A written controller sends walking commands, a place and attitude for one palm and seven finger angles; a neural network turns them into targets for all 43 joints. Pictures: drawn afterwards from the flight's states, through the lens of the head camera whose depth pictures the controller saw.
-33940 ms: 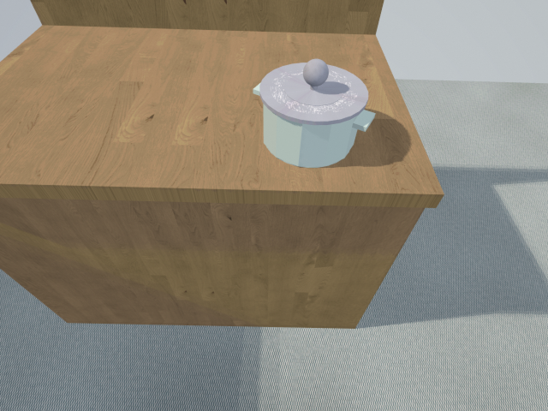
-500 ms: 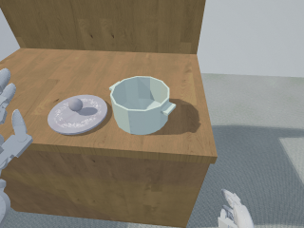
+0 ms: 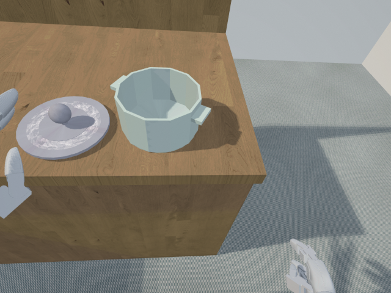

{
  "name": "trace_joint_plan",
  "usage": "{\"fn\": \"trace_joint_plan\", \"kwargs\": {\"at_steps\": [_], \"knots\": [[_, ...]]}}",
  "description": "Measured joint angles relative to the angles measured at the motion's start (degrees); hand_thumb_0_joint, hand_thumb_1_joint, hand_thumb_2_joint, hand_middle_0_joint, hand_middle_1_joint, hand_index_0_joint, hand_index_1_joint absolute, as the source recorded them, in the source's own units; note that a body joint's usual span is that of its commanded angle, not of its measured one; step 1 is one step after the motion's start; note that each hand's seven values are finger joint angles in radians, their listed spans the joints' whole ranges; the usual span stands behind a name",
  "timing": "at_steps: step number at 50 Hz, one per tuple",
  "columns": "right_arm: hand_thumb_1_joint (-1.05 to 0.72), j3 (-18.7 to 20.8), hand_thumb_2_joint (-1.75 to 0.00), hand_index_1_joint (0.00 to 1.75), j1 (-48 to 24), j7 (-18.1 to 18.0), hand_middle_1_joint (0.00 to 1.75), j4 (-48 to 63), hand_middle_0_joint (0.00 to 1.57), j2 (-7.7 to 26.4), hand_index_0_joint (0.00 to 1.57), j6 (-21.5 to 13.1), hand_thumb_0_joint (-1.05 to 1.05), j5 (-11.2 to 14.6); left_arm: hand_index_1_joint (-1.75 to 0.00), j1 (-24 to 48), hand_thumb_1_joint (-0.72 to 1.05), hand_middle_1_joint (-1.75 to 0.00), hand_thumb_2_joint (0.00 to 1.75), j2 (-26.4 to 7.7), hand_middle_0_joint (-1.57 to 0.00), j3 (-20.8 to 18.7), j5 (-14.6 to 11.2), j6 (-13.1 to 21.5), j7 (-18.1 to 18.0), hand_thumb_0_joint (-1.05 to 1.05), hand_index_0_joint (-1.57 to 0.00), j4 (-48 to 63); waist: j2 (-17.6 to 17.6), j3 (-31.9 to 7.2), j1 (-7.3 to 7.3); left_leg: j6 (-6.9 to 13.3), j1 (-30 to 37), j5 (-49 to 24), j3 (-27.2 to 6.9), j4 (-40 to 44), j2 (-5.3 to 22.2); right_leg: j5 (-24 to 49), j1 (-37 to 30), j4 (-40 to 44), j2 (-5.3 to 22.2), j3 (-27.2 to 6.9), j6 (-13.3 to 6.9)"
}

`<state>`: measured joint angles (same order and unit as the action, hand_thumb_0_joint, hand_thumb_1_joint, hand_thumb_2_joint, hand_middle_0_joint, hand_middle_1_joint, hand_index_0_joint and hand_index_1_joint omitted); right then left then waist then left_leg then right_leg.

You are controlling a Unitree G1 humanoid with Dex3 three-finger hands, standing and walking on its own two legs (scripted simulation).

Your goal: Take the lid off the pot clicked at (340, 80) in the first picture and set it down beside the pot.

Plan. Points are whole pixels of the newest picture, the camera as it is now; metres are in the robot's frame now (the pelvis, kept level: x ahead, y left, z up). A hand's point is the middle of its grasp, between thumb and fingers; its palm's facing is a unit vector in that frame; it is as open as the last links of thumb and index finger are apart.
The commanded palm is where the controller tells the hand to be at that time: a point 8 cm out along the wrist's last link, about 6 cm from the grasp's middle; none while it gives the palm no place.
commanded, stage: step back with the hand held close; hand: left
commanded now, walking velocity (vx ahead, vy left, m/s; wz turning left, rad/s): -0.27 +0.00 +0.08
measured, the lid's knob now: (60, 113) +0.47 +0.34 +0.07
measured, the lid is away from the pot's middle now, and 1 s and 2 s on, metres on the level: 0.23 0.23 0.23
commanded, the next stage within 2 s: stop stepping back and stand still in 0.84 s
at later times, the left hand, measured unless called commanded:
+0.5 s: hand out of the picture +0.11 +0.25 +0.23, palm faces +0.41 -0.79 -0.46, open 7.4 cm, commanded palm +0.05 +0.30 +0.25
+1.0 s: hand out of the picture +0.01 +0.24 +0.24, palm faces +0.32 -0.86 -0.40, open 7.4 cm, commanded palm -0.04 +0.32 +0.25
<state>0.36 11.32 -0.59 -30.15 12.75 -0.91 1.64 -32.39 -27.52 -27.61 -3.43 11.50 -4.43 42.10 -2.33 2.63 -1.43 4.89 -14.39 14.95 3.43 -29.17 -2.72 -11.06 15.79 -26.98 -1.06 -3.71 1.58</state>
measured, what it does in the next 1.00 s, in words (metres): walks backwards: right foot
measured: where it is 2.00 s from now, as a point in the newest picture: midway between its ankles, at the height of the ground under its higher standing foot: outside the picture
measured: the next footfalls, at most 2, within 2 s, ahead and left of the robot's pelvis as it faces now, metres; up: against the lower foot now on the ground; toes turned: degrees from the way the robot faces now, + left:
right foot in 0.78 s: -0.20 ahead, -0.14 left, +0.00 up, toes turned -3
right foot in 1.20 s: -0.26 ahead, -0.04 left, +0.00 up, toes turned -2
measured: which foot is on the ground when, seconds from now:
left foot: down 0.00-1.00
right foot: down 0.00-0.42, up 0.44-0.76, down 0.78-0.96, up 0.98-1.00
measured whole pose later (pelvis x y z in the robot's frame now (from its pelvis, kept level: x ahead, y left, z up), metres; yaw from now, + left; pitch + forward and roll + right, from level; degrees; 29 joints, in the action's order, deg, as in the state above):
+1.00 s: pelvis -0.19 +0.04 -0.03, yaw -4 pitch -1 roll -8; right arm 1.2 12.2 -1.9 -38.1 13.5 -6.2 0.1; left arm -21.4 -28.8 -25.6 -3.2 17.6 -3.7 43.7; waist 2.6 -1.9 -0.9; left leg 6.4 -32.1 3.2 -1.8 -38.4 -0.7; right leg -27.0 14.3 -42.7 -3.5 -0.4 1.7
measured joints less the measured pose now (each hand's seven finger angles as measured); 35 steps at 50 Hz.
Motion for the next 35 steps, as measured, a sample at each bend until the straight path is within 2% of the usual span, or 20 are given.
{"fn": "trace_joint_plan", "kwargs": {"at_steps": [4, 7, 9, 13, 17, 19, 21, 23, 25, 27, 29, 31, 35], "knots": [[-0.90, 0.0, -0.90, 0.29, 2.5, -0.4, 0.30, 0.1, 0.20, -0.5, 0.20, -1.2, 0.01, -0.4, -0.30, -2.1, 0.88, -0.31, 0.90, -2.1, -0.21, -2.8, -0.3, 1.0, -0.9, 0.02, -0.22, 4.3, -0.6, -1.0, 1.21, 0.1, -1.2, 0.4, 0.4, -1.8, -0.2, -2.8, 1.9, -5.9, 0.8, 1.9, -0.9], [-0.90, -0.1, -0.90, 0.29, 3.7, -0.6, 0.30, -0.8, 0.20, -0.6, 0.20, -2.4, 0.01, -0.7, -0.30, 0.5, 0.88, -0.31, 0.89, -1.3, -0.21, -4.0, -0.3, 2.2, -1.6, 0.02, -0.22, 4.0, 0.9, -2.5, 2.13, 0.1, -2.4, 0.8, 0.4, -3.5, 0.1, -5.1, 0.2, -7.3, 1.1, 2.6, -1.3], [-0.90, -0.3, -0.90, 0.29, 3.3, -0.6, 0.30, -1.6, 0.20, -0.8, 0.20, -2.9, 0.01, -0.5, -0.30, 3.7, 0.88, -0.31, 0.90, 0.0, -0.21, -4.5, -0.2, 2.8, -2.2, 0.02, -0.22, 2.0, 2.2, -2.8, 2.81, -0.1, -3.8, 1.1, 0.6, -5.0, 0.7, -6.2, -0.7, -5.0, 0.9, 2.8, -0.6], [-0.90, -0.4, -0.90, 0.30, 1.5, -0.4, 0.30, -2.8, 0.20, -1.1, 0.20, -2.6, 0.01, 0.0, -0.30, 10.1, 0.88, -0.30, 0.90, 2.8, -0.21, -2.5, -0.1, 2.8, -2.6, 0.01, -0.22, -3.7, 5.2, -1.6, 1.49, -1.1, -6.3, 0.5, -1.3, -7.3, 2.3, -3.0, -0.3, -3.2, -0.7, 4.7, -0.7], [-0.90, -0.4, -0.89, 0.30, 1.5, -0.3, 0.30, -2.4, 0.21, -1.5, 0.20, -1.6, 0.01, 0.2, -0.30, 8.1, 0.88, -0.30, 0.90, 3.5, -0.21, -0.2, 0.0, 1.9, -2.5, 0.01, -0.21, -4.4, 4.3, -1.1, -0.75, -2.3, -8.7, 3.6, -2.3, -10.0, 2.2, -1.8, 0.9, -3.3, -0.7, 5.6, -0.7], [-0.90, -0.5, -0.89, 0.30, 2.2, -0.5, 0.30, -1.7, 0.21, -1.4, 0.20, -1.3, 0.01, 0.2, -0.30, 4.6, 0.88, -0.30, 0.90, 3.2, -0.21, 0.6, 0.1, 1.6, -2.4, 0.01, -0.21, -2.1, 3.1, -1.1, -1.42, -1.7, -9.2, 1.6, -2.0, -9.6, 2.1, -1.5, 1.7, -3.8, -0.5, 5.6, -0.4], [-0.90, -0.6, -0.89, 0.30, 3.1, -1.0, 0.30, -0.9, 0.21, -1.1, 0.20, -1.6, 0.01, 0.0, -0.30, 1.5, 0.88, -0.30, 0.90, 2.2, -0.21, 0.5, 0.4, 1.9, -2.6, 0.02, -0.21, 0.8, 1.8, -1.1, -1.23, -0.1, -9.7, -2.5, -1.3, -8.6, 2.0, -1.9, 3.1, -5.1, -0.2, 5.3, -0.5], [-0.90, -0.4, -0.89, 0.30, 3.7, -1.5, 0.30, -0.7, 0.20, -1.0, 0.20, -2.6, 0.01, -0.5, -0.30, 0.1, 0.88, -0.30, 0.90, 1.3, -0.21, -0.3, 1.3, 2.4, -2.7, 0.02, -0.22, 3.0, 1.2, -0.9, -0.29, 1.0, -10.0, -2.8, -0.7, -8.0, 2.1, -6.3, 5.4, -12.0, -0.7, 4.1, -0.8], [-0.90, 0.0, -0.90, 0.29, 4.4, -1.9, 0.30, -1.0, 0.20, -1.1, 0.20, -4.1, 0.01, -1.2, -0.30, 1.1, 0.88, -0.31, 0.90, 0.6, -0.21, -1.4, 1.9, 2.6, -3.1, 0.02, -0.22, 4.6, 2.1, -1.4, 0.21, 1.4, -10.3, -4.0, -1.4, -5.9, 2.4, -10.6, 7.2, -23.1, -2.2, 3.1, -1.0], [-0.90, 0.3, -0.90, 0.29, 4.7, -1.7, 0.30, -2.0, 0.20, -1.5, 0.20, -5.6, 0.01, -1.3, -0.30, 3.2, 0.88, -0.31, 0.90, -0.2, -0.22, -3.0, 1.7, 3.4, -3.9, 0.02, -0.22, 5.5, 3.1, -2.2, 0.72, 1.4, -10.5, -6.6, -2.4, -2.7, 2.8, -13.3, 6.5, -28.6, -2.8, 3.1, -1.2], [-0.90, 0.3, -0.90, 0.29, 4.1, -1.2, 0.30, -3.2, 0.20, -2.2, 0.20, -6.2, 0.01, -1.1, -0.30, 5.2, 0.88, -0.31, 0.90, -0.6, -0.21, -4.8, 1.0, 4.2, -4.9, 0.02, -0.22, 5.7, 3.6, -3.2, 1.60, 1.4, -10.8, -9.0, -2.3, 0.6, 3.4, -15.4, 4.3, -27.4, -2.4, 3.5, -1.3], [-0.90, 0.0, -0.90, 0.29, 3.0, -0.7, 0.30, -3.9, 0.20, -3.0, 0.20, -6.4, 0.01, -1.0, -0.30, 6.9, 0.88, -0.30, 0.90, -0.4, -0.21, -5.7, 0.3, 4.7, -5.6, 0.02, -0.22, 4.6, 3.8, -4.0, 2.14, 1.3, -11.1, -11.0, -1.8, 3.3, 3.9, -16.8, 1.5, -22.5, -1.9, 3.9, -1.4], [-0.90, -0.7, -0.89, 0.30, 0.5, -0.3, 0.30, -4.3, 0.20, -4.6, 0.20, -6.8, 0.01, -1.6, -0.30, 10.1, 0.88, -0.30, 0.90, 1.3, -0.20, -3.9, -0.5, 3.9, -5.3, 0.01, -0.21, -0.1, 3.9, -4.6, 1.85, 0.9, -12.3, -15.0, -0.8, 7.5, 4.3, -16.5, -4.4, -8.2, -1.4, 4.5, -2.4]]}}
